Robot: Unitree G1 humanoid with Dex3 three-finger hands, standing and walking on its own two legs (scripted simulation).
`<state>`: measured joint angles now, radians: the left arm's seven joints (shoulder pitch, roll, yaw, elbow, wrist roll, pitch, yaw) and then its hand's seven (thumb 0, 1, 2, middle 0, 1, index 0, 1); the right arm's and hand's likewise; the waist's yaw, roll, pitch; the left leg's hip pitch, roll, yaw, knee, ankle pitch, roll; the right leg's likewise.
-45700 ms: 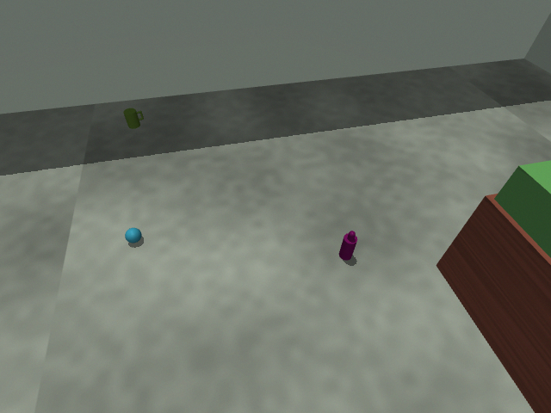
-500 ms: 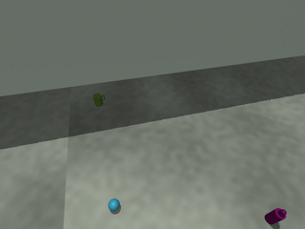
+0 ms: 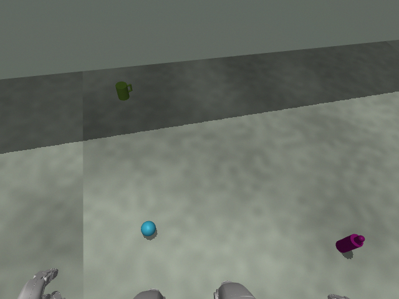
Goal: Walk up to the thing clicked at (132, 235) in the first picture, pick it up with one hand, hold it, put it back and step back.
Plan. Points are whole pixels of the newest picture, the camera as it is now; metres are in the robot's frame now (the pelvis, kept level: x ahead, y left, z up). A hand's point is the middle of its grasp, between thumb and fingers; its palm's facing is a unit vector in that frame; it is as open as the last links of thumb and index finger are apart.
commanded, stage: step back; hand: left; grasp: from above
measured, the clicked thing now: (148, 228) +0.46 +0.17 -0.72
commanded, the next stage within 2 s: none
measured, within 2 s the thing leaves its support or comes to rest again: neither
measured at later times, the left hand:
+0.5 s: hand out of the picture +0.01 +0.24 -0.12, palm faces -0.06 -0.91 -0.41, open 7.4 cm
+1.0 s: hand out of the picture -0.16 +0.26 -0.15, palm faces -0.07 -0.91 -0.40, open 7.4 cm
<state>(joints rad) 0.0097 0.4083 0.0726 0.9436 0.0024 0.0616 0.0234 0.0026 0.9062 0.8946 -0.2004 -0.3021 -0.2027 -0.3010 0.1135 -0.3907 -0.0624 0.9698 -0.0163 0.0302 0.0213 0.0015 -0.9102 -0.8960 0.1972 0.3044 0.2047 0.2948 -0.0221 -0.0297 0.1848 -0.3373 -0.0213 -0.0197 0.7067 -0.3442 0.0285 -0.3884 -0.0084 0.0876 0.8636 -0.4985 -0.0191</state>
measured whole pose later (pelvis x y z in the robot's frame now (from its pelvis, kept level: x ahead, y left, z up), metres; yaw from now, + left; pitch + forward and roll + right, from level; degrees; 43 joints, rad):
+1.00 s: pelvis -0.26 -0.01 +0.00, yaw -5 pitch -2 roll +0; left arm 0.20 0.40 0.09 0.85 0.01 0.05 0.00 0.00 0.91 0.89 -0.20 -0.30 -0.20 -0.30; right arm 0.09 -0.37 -0.04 0.79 -0.03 0.02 0.00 0.00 -0.90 -0.90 0.20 0.31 0.21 0.30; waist 0.02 -0.01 0.18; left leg -0.41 0.06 0.01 0.64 -0.20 0.00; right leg -0.28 0.03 0.06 0.82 -0.47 0.02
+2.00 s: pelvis -0.60 -0.02 +0.00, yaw +0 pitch -3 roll +1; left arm 0.21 0.38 0.07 0.89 0.05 0.01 0.00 0.00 0.90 0.89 -0.20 -0.30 -0.21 -0.30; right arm 0.20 -0.41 -0.06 0.93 -0.03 0.05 0.01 0.00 -0.91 -0.90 0.20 0.30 0.21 0.30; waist 0.03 0.04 0.10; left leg -0.33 -0.03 -0.08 0.83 -0.51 -0.02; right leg -0.31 -0.04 -0.03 0.67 -0.31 -0.02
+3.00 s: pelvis -0.57 +0.00 +0.02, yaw +0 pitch -3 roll +0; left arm 0.06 0.37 0.02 1.06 0.00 -0.02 0.00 0.00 0.91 0.89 -0.20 -0.30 -0.20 -0.30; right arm 0.04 -0.33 -0.02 1.06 -0.01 -0.02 0.01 0.00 -0.91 -0.90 0.20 0.30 0.21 0.30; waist 0.01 0.00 0.08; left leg -0.19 0.02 0.02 0.50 -0.26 -0.01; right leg -0.13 -0.03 0.01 0.48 -0.30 0.03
